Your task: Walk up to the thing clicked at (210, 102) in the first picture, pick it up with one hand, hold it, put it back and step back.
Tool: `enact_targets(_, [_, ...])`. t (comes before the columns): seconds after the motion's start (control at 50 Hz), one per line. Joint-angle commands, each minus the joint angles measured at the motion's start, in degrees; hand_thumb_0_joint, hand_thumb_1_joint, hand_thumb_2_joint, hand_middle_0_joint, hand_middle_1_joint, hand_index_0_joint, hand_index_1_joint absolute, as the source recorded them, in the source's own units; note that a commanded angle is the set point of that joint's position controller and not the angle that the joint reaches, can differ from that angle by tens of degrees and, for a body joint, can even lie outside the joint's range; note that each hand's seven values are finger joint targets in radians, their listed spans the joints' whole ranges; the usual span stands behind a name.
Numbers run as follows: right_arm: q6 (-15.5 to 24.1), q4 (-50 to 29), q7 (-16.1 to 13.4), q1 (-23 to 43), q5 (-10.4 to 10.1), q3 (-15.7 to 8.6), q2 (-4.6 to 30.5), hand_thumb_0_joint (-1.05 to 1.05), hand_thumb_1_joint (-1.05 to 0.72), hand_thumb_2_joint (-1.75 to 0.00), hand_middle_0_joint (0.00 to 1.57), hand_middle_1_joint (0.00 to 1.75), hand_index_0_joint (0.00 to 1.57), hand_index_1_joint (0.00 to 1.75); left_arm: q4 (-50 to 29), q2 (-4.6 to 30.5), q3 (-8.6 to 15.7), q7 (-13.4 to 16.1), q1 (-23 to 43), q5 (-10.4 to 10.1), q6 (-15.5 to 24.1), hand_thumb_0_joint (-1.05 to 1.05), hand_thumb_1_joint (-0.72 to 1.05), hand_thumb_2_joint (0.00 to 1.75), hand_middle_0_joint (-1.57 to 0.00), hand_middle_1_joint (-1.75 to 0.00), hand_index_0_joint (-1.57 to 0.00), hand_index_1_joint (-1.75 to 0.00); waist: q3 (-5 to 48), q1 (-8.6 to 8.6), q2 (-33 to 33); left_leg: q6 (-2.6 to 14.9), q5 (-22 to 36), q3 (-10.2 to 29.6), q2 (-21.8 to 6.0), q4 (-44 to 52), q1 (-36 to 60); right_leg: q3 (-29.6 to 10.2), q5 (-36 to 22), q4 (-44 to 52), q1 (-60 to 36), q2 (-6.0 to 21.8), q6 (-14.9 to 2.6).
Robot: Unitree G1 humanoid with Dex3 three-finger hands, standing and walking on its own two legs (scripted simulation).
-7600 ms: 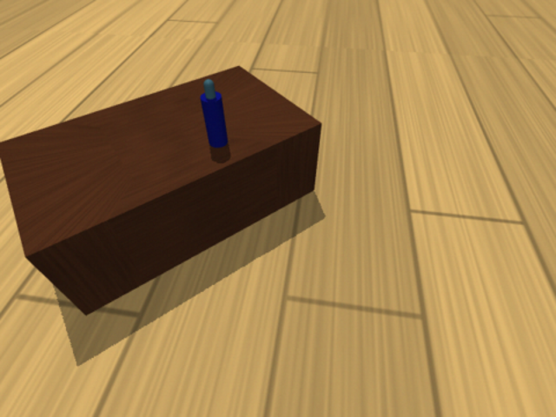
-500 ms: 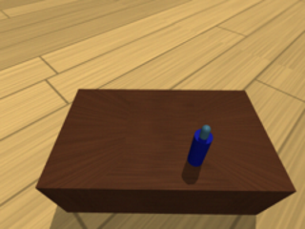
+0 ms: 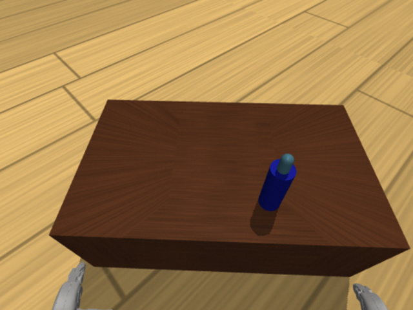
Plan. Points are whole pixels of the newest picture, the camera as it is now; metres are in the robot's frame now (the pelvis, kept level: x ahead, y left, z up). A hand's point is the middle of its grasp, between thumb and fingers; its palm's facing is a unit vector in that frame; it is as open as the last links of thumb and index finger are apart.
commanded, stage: go down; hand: right
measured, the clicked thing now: (277, 181) +0.51 -0.19 -0.20
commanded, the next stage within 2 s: none
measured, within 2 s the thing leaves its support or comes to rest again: neither
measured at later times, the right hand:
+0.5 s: hand (345, 304) +0.17 -0.27 -0.12, palm faces +0.07 +0.94 -0.32, open 17.6 cm
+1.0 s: hand (353, 306) +0.16 -0.27 -0.11, palm faces +0.11 +0.94 -0.31, open 17.6 cm
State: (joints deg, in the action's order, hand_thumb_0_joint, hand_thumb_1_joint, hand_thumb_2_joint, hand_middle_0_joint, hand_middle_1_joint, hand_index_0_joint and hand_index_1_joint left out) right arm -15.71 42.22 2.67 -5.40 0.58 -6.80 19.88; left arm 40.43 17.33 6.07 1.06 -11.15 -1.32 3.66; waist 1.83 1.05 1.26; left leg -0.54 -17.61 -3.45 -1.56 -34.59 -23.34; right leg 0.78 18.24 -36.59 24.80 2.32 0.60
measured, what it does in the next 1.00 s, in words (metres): stands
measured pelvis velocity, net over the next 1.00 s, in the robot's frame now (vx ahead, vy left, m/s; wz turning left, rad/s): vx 0.02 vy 0.00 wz -0.02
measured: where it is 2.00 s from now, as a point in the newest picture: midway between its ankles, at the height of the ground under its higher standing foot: outside the picture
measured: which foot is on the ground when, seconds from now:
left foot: down 0.00-1.00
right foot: down 0.00-1.00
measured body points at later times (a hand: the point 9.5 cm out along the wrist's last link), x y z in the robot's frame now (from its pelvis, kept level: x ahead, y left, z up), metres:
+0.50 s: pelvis +0.02 +0.00 -0.02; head +0.06 +0.00 +0.43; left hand +0.17 +0.27 -0.09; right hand +0.16 -0.31 -0.10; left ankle +0.00 +0.13 -0.73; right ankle +0.00 -0.12 -0.73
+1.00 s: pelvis +0.02 +0.00 -0.03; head +0.05 -0.01 +0.42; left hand +0.17 +0.26 -0.08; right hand +0.16 -0.32 -0.08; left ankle +0.00 +0.13 -0.73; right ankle +0.00 -0.12 -0.73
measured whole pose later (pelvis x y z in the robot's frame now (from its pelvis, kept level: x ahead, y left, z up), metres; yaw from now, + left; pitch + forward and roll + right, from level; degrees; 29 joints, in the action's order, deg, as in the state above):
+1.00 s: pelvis +0.02 +0.00 -0.03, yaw -1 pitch +10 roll +2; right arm -22.9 15.3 6.0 -18.7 -2.0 -11.9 21.6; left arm 19.5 15.0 3.3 6.5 -21.8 -1.1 6.1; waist 7.3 1.0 1.4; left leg -0.8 -25.7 -4.4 -1.9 -48.0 -32.2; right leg -0.8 26.4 -50.8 34.6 2.4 0.7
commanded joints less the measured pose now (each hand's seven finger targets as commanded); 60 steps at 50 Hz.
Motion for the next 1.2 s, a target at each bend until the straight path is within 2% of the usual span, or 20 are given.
enact_targets(0.0, [2.2,-12.3,-1.6,3.7,0.5,-5.0,11.9,0.00,0.54,-0.06,0.02,0.06,0.03,0.06,-13.5,9.3,3.4,1.5,6.7,0.6,4.7,0.00,-0.55,0.05,-0.07,-0.06,-0.06,-0.07,12.2,-1.14,-0.6,0.98,10.3,0.6,1.1,2.0,3.9,-0.5,-11.1,2.0,-3.5,-1.8,-1.47])
enact_targets(0.02, [2.5,-13.4,-1.7,4.3,0.2,-4.2,10.4,0.00,0.55,-0.05,0.02,0.06,0.03,0.06,-14.4,8.8,3.4,1.9,6.3,0.6,5.2,0.00,-0.55,0.05,-0.07,-0.06,-0.06,-0.07,13.0,-0.92,-1.5,0.81,10.5,0.6,1.2,1.5,3.8,-0.5,-11.2,1.5,-3.6,-1.8,-1.55])
enact_targets(0.06, [2.7,-13.3,-2.0,2.8,0.2,-5.1,10.9,0.00,0.58,-0.04,0.02,0.06,0.03,0.06,-14.0,10.5,4.6,2.9,3.3,1.0,5.6,0.00,-0.56,0.06,-0.06,-0.06,-0.05,-0.07,13.3,-0.19,-1.1,0.72,10.5,0.9,1.1,0.7,2.8,-0.5,-11.2,0.6,-3.6,-1.8,-1.56])
enact_targets(0.16, [1.7,-16.8,-1.7,-1.8,0.1,-6.3,11.8,0.00,0.56,-0.03,0.03,0.06,0.03,0.06,-14.2,8.7,3.7,4.0,-2.7,1.1,5.8,0.00,-0.54,0.06,-0.06,-0.06,-0.05,-0.06,13.6,-0.15,-0.1,0.73,11.8,0.1,1.4,-1.1,1.6,-0.6,-13.0,-0.6,-3.7,-1.6,-1.17])
enact_targets(0.24, [-0.3,-19.9,-0.8,-3.0,0.0,-6.6,12.7,0.00,0.60,-0.02,0.02,0.06,0.03,0.06,-14.6,8.9,4.1,4.3,-3.4,1.0,5.2,0.00,-0.54,0.05,-0.06,-0.06,-0.06,-0.06,12.1,0.09,2.2,0.86,13.7,-0.3,1.6,-2.4,0.0,-0.8,-15.7,-1.4,-2.7,-1.5,-0.76])
enact_targets(0.32, [-2.4,-21.3,0.4,-3.5,-0.4,-4.8,10.3,0.00,0.60,-0.03,0.02,0.06,0.03,0.06,-16.2,7.7,2.9,4.2,-3.1,0.7,5.4,0.00,-0.54,0.05,-0.06,-0.06,-0.06,-0.06,9.3,0.13,2.3,0.94,12.0,-0.6,1.7,-3.2,-2.1,-1.1,-14.6,-2.0,-0.9,-1.2,-0.61])
enact_targets(0.4, [-3.2,-26.5,0.7,-4.5,-0.4,-7.3,13.5,0.00,0.60,-0.03,0.02,0.06,0.03,0.06,-19.0,8.2,3.2,4.1,-3.1,0.6,5.3,0.00,-0.54,0.04,-0.06,-0.06,-0.06,-0.06,10.3,-0.32,1.1,0.70,11.5,-0.5,1.5,-3.6,-1.6,-1.0,-13.5,-3.1,-0.1,-1.4,-0.72])
enact_targets(0.42, [-3.5,-25.1,0.7,-6.5,-0.4,-6.5,11.9,0.00,0.61,-0.03,0.02,0.06,0.03,0.06,-19.0,7.9,3.4,4.1,-4.9,0.6,5.3,0.00,-0.54,0.04,-0.06,-0.06,-0.06,-0.06,12.0,0.20,0.6,0.57,13.7,-0.5,1.5,-4.3,-1.0,-1.0,-15.6,-4.0,-0.8,-1.5,-0.78])
enact_targets(0.5, [-4.4,-27.3,0.9,-7.4,-0.9,-7.4,12.4,0.00,0.58,-0.03,0.02,0.06,0.03,0.06,-22.3,8.0,3.4,4.4,-5.2,0.4,5.0,0.00,-0.54,0.04,-0.06,-0.06,-0.06,-0.06,12.8,0.05,-0.5,0.31,15.2,-0.3,1.4,-5.3,-1.1,-1.1,-17.3,-5.6,-0.4,-1.6,-0.95])
enact_targets(0.6, [-4.5,-30.8,1.0,-7.7,-1.2,-8.5,12.5,0.00,0.61,-0.03,0.02,0.06,0.03,0.06,-25.1,7.1,2.8,5.0,-5.8,0.3,5.1,0.00,-0.53,0.05,-0.06,-0.06,-0.06,-0.06,11.9,-0.26,0.8,0.52,9.8,0.1,1.3,-5.3,-3.0,-0.9,-11.3,-5.5,1.8,-1.8,-0.95])
enact_targets(0.7, [-4.9,-33.4,1.4,-9.5,-1.2,-9.6,13.9,0.00,0.60,-0.03,0.02,0.06,0.04,0.06,-26.8,6.6,2.2,5.4,-7.0,0.2,5.2,0.00,-0.53,0.04,-0.06,-0.06,-0.06,-0.06,12.0,-0.74,2.8,0.71,9.2,-0.1,1.3,-6.4,-3.9,-1.4,-12.0,-6.0,2.3,-1.6,-0.69])
enact_targets(0.88, [-5.2,-35.4,2.5,-11.0,-2.1,-10.1,13.4,0.00,0.56,-0.03,0.03,0.05,0.04,0.05,-29.9,6.8,2.3,6.3,-9.5,0.1,5.4,0.00,-0.54,0.05,-0.06,-0.06,-0.06,-0.06,11.3,0.21,1.9,0.60,7.7,-0.2,1.4,-7.0,-5.3,-1.5,-9.9,-6.8,3.7,-1.7,-0.77])
enact_targets(0.92, [-5.2,-36.0,2.7,-12.3,-1.9,-10.3,13.4,0.00,0.55,-0.03,0.03,0.06,0.04,0.06,-30.5,5.8,1.4,6.2,-10.2,0.1,5.2,0.00,-0.54,0.05,-0.06,-0.06,-0.06,-0.06,13.1,-0.23,1.6,0.53,10.5,-0.3,1.3,-7.9,-4.5,-1.6,-13.7,-7.7,2.8,-1.6,-0.65])
enact_targets(0.98, [-5.2,-37.9,2.9,-11.1,-2.3,-11.7,15.0,0.00,0.56,-0.03,0.03,0.06,0.04,0.06,-31.6,6.2,1.5,6.4,-10.7,0.1,5.2,0.00,-0.54,0.05,-0.06,-0.06,-0.06,-0.06,11.3,0.02,1.7,0.45,8.1,-0.1,1.2,-7.1,-5.4,-1.2,-9.8,-7.7,4.4,-1.9,-0.84])
enact_targets(1.02, [-5.5,-36.4,3.2,-12.4,-2.3,-10.5,13.3,0.00,0.54,-0.03,0.03,0.05,0.04,0.05,-31.4,5.5,1.0,6.5,-10.5,0.0,5.3,0.00,-0.54,0.05,-0.06,-0.06,-0.06,-0.06,10.0,-0.12,1.8,0.50,6.6,-0.1,1.3,-7.3,-6.1,-1.3,-8.3,-7.4,5.3,-1.8,-0.83])
enact_targets(1.06, [-5.2,-37.9,3.2,-12.0,-2.4,-12.2,15.3,0.00,0.56,-0.04,0.03,0.06,0.04,0.06,-32.3,6.2,1.7,6.6,-10.9,0.0,5.3,0.00,-0.54,0.05,-0.06,-0.06,-0.06,-0.06,11.2,-0.40,3.0,0.68,6.7,-0.2,1.4,-7.6,-5.9,-1.5,-9.0,-7.3,4.8,-1.8,-0.70])
enact_targets(1.1, [-5.5,-37.9,3.5,-13.4,-2.6,-11.5,14.0,0.00,0.54,-0.03,0.03,0.05,0.04,0.05,-33.0,5.9,1.2,6.6,-11.2,-0.1,5.3,0.00,-0.54,0.05,-0.06,-0.06,-0.06,-0.06,11.4,-0.48,2.2,0.61,7.3,-0.4,1.4,-8.1,-6.0,-1.7,-10.3,-7.6,4.8,-1.7,-0.66])
enact_targets(1.12, [-5.4,-38.5,3.6,-12.4,-2.5,-11.7,14.6,0.00,0.54,-0.04,0.03,0.06,0.04,0.06,-33.7,6.0,1.2,6.7,-11.2,-0.1,5.4,0.00,-0.54,0.05,-0.06,-0.06,-0.06,-0.06,11.7,-0.26,2.8,0.65,7.7,-0.2,1.3,-8.3,-5.8,-1.8,-10.8,-7.8,4.4,-1.6,-0.53])
enact_targets(1.14, [-4.9,-40.3,3.3,-10.3,-2.5,-13.6,17.0,0.00,0.54,-0.03,0.03,0.05,0.04,0.05,-33.9,6.0,1.1,6.8,-11.0,0.0,5.3,0.00,-0.54,0.05,-0.06,-0.06,-0.06,-0.06,12.4,-0.40,3.8,0.66,8.2,-0.1,1.2,-8.1,-5.5,-1.6,-10.9,-8.0,4.4,-1.8,-0.57])
enact_targets(1.18, [-4.3,-40.7,3.3,-7.7,-2.5,-13.3,16.7,0.00,0.53,-0.03,0.03,0.05,0.04,0.05,-35.7,5.1,-0.1,7.0,-10.0,0.0,5.6,0.00,-0.54,0.05,-0.06,-0.06,-0.06,-0.06,12.3,0.24,1.9,0.42,7.8,0.0,1.2,-8.0,-5.6,-1.7,-9.8,-8.1,4.0,-1.6,-0.73])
